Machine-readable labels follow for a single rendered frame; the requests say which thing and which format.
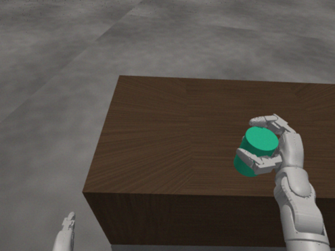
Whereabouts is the can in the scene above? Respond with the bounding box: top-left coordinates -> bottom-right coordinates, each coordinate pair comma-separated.
233,127 -> 278,177

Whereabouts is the right robot arm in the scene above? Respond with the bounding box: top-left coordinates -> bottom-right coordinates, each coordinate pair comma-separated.
274,167 -> 331,251

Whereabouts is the left robot hand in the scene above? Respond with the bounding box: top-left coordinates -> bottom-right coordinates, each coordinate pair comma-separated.
52,212 -> 75,251

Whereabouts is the right robot hand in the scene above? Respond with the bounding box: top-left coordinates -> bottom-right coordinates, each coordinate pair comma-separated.
236,114 -> 304,175

